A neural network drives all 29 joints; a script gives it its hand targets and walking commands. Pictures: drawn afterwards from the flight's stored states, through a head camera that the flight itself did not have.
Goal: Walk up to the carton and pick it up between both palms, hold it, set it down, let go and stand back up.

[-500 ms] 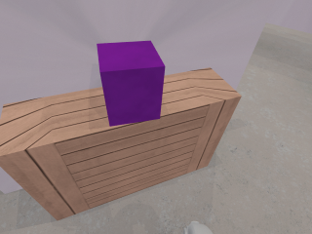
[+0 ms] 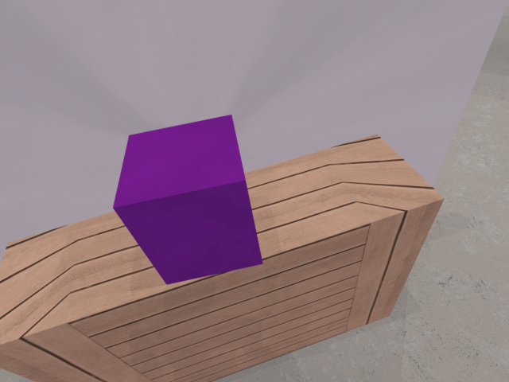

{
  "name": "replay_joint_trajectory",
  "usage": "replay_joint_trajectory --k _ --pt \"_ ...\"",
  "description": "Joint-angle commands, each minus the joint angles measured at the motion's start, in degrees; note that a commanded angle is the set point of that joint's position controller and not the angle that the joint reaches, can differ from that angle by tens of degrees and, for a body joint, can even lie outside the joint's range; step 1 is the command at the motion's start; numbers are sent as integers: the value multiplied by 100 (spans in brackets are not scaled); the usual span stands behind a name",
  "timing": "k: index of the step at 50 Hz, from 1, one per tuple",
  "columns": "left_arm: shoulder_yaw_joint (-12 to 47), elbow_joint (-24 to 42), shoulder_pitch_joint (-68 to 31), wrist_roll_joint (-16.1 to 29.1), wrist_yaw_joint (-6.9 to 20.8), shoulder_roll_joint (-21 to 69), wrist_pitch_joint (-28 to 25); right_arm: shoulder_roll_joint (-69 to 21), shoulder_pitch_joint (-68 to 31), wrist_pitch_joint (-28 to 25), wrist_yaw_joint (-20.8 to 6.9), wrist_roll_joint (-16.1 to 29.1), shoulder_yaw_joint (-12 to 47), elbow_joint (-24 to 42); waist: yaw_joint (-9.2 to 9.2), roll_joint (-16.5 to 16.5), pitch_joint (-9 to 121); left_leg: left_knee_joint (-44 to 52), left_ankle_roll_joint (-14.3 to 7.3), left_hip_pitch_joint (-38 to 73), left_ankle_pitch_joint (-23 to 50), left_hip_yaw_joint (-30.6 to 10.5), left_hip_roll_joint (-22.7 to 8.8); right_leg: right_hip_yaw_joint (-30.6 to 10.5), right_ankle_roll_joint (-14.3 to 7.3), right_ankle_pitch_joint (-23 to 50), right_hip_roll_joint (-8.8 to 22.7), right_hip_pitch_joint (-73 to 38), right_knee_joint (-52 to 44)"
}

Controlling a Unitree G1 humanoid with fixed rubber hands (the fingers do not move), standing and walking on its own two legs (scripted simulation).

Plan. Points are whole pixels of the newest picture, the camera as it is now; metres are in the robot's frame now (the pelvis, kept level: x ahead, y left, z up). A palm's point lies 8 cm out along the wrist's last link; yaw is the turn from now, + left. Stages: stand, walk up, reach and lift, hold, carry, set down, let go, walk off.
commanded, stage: walk up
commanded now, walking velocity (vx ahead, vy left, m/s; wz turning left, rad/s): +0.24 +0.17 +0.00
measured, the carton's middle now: (198, 201) +0.48 +0.15 +0.02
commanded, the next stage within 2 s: none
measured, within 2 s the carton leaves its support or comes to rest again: neither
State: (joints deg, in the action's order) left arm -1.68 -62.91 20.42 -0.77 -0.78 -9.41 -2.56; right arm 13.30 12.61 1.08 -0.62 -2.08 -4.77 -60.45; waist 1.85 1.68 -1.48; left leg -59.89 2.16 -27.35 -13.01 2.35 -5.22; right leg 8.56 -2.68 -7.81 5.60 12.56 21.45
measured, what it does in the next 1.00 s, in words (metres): steps on the spot: left foot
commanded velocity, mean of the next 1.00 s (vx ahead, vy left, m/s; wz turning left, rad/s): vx -0.01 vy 0.03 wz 0.02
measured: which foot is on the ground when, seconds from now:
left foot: up 0.00-0.22, down 0.24-0.92, up 0.94-1.00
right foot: down 0.00-1.00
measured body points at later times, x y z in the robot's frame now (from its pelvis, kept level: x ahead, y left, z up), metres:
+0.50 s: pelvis +0.05 +0.06 -0.01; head +0.05 +0.06 +0.44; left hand +0.04 +0.27 -0.17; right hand +0.04 -0.15 -0.16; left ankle +0.06 +0.14 -0.75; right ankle +0.05 -0.08 -0.75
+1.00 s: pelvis +0.05 +0.07 -0.01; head +0.07 +0.06 +0.44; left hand +0.01 +0.29 -0.16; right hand +0.05 -0.17 -0.18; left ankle +0.04 +0.16 -0.70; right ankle +0.05 -0.08 -0.75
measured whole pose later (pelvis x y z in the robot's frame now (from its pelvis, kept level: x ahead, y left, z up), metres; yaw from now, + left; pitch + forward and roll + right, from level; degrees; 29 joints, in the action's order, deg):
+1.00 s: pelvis +0.05 +0.07 -0.01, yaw +2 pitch +0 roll +1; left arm -1.6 -63.4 17.9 -2.0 -4.6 -7.0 -0.5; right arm 10.0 16.5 3.0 0.9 -1.3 -3.2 -63.5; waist 2.5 0.4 -2.6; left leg -51.5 0.6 -23.5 -24.6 5.5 0.9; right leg 7.6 2.1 -14.2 8.0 11.9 26.7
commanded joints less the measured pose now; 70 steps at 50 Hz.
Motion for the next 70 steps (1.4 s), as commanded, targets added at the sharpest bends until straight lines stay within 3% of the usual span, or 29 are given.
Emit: replay_joint_trajectory --k 1,2,3,5,8,11,13,14,16,20,25,43,44,45,46,47,49,50,52,56,57,58,59,60,61,62,64,67,70 --pt "-97 215 185 -59 -6 -745 -86 47 823 140 -130 -8 16 -11 -336 -1269 -635 109 116 -145 563 13 -111 -1194 192 -1506 1197 807 -1711" --pt "165 276 -422 153 -100 -114 -78 -280 565 118 -70 144 116 51 -639 -1482 -661 888 3 690 769 -78 -13 -110 56 -128 327 1352 -1326" --pt "137 248 -249 74 -118 -228 -113 -195 497 75 -14 196 107 82 -559 -1472 -490 1146 -24 663 731 197 228 81 -124 933 175 989 -959" --pt "76 146 135 -33 -78 -618 -150 -120 373 48 136 173 141 30 -360 -1235 -173 1685 -46 814 451 296 348 -84 -492 1804 457 497 -643" --pt "59 137 323 -76 -14 -699 -72 -118 340 51 263 118 216 17 -170 -1068 189 2350 -175 1161 -278 107 264 -719 -817 1184 930 197 -435" --pt "86 118 216 33 -40 -514 61 -72 748 -182 308 141 263 -155 -359 -407 396 4310 -225 2176 1067 -209 -95 -864 -361 607 725 200 128" --pt "196 26 1000 69 -88 97 135 286 606 -317 330 113 286 -101 236 980 342 4218 -441 2664 3350 -1289 -1308 -478 85 -1427 57 791 574" --pt "257 -117 1081 157 -116 275 230 144 282 -286 306 213 341 -134 155 1531 208 4443 -814 1600 2156 -1092 -1199 -525 158 -1208 -18 5 102" --pt "105 -2 344 76 -110 -359 302 -334 282 -273 232 199 442 -192 -30 1175 -340 4972 -461 1068 552 -952 -571 -577 206 -335 -67 -315 30" --pt "154 -151 409 13 -72 -121 264 -70 605 -297 277 290 371 -317 -65 416 -133 5038 -397 1329 -222 -876 -396 -597 347 -56 53 -524 -211" --pt "164 -264 284 25 -95 -47 217 -82 753 -321 254 209 362 -405 -101 -210 -255 4864 -439 1444 149 -711 -287 -618 388 -32 160 -430 -318" --pt "175 -500 415 36 -154 -89 155 -335 1017 -303 257 188 409 -579 -191 -120 -338 4424 -445 1768 710 -364 -87 -629 353 -48 242 -200 -401" --pt "-145 -58 191 -141 -338 -1030 184 642 726 -116 248 264 56 -448 99 773 -516 3365 -306 739 542 76 233 -932 215 304 1004 -688 50" --pt "-289 -88 457 -94 -451 -1506 224 573 496 -15 221 283 29 -221 169 84 -747 2382 -110 -102 593 202 282 -1562 -188 3293 1818 -932 265" --pt "-340 -276 1109 -123 -507 -1506 262 140 460 40 194 143 102 -76 472 -917 153 1113 -129 -258 -1643 372 475 -2233 -902 2240 2571 -1213 -261" --pt "-357 -220 1029 -133 -575 -1431 292 261 151 168 191 109 -8 163 398 -1274 -382 -380 -19 -352 -2323 53 312 -2316 -1376 4471 3132 -268 -125" --pt "-301 -218 756 -190 -497 -728 284 -264 -28 167 96 -88 99 300 200 -887 87 -478 -140 -80 -1056 -482 11 -1622 -678 -416 2003 276 -859" --pt "-300 -97 346 -205 -483 -704 272 -222 9 164 57 -78 42 395 2 -1173 -254 -303 -100 19 -694 -502 -38 -1462 -309 -991 1696 734 -949" --pt "-312 141 -402 -164 -421 -771 234 -266 451 134 15 -36 49 308 -308 -1363 -407 589 56 46 -473 -254 63 -876 -8 -579 1294 639 -788" --pt "-446 -58 196 -215 -355 -1102 254 -91 102 139 92 125 56 507 112 -1601 -247 2385 162 617 -1001 293 232 -789 -135 1211 1339 101 -311" --pt "-277 -289 233 -31 -249 -614 290 -431 628 -48 94 210 162 356 -319 -1878 333 3658 31 1602 -35 184 351 -178 -53 544 310 -51 220" --pt "-321 -305 305 -82 -164 -577 298 32 1056 -203 152 210 66 114 -396 -863 391 4099 223 2271 1157 543 519 149 264 61 45 199 868" --pt "-244 -241 342 -208 -124 -433 282 345 1734 -308 191 171 10 -147 -601 130 495 4128 318 3021 1450 77 -36 -84 379 -1362 48 970 1431" --pt "-134 -71 617 -248 -107 -32 348 837 1718 -328 238 131 13 8 -372 1563 442 4503 162 2822 2035 -1655 -1567 -89 528 -3196 -179 1619 2320" --pt "-151 -4 580 -50 -140 -53 487 1125 1178 -232 266 78 3 79 -286 2043 495 4590 -690 1226 872 -1773 -1840 -721 385 -2682 125 727 2326" --pt "-157 108 -23 23 -104 -339 581 840 492 -173 200 -16 28 282 -329 1692 -199 5064 -702 524 -495 -1645 -1385 -767 376 -2471 59 728 2422" --pt "-152 -108 98 5 1 -135 564 422 -121 -203 183 -60 225 477 12 1011 -482 4741 -445 1142 548 -823 -738 -676 297 -1814 -200 1231 2755" --pt "-154 -265 418 -90 -39 -192 513 203 174 -294 233 139 275 328 56 715 -2 4466 -701 1342 1687 -642 -752 -668 283 -1505 -251 682 2698" --pt "-99 -173 207 18 -98 -150 471 43 211 -321 269 110 366 222 -10 692 71 4393 -1002 1482 1351 -695 -845 -680 268 -1549 -268 475 1873"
